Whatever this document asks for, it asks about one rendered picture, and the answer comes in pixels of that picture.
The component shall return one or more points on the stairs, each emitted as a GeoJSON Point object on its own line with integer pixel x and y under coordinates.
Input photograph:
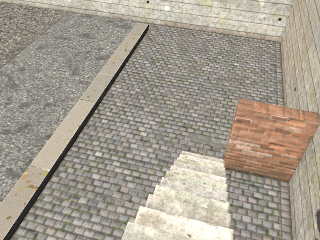
{"type": "Point", "coordinates": [191, 203]}

